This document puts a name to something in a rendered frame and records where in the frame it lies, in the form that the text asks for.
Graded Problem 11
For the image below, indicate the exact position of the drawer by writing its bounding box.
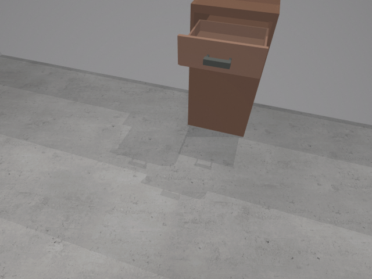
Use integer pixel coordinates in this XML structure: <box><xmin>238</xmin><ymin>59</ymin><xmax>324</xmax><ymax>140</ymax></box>
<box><xmin>177</xmin><ymin>19</ymin><xmax>269</xmax><ymax>79</ymax></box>

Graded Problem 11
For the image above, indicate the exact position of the handle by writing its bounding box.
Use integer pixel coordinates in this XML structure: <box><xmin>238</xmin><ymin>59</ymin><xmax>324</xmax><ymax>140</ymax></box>
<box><xmin>203</xmin><ymin>55</ymin><xmax>232</xmax><ymax>69</ymax></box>

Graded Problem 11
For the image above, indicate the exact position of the cabinet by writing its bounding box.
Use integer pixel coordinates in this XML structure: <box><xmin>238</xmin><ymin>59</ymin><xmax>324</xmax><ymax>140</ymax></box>
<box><xmin>188</xmin><ymin>0</ymin><xmax>280</xmax><ymax>137</ymax></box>

